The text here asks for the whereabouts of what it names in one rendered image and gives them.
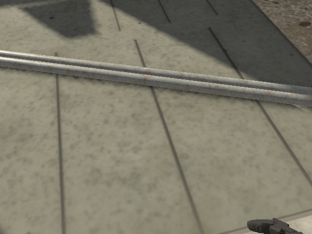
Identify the robot right hand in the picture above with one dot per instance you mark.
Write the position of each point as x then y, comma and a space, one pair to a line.
270, 226

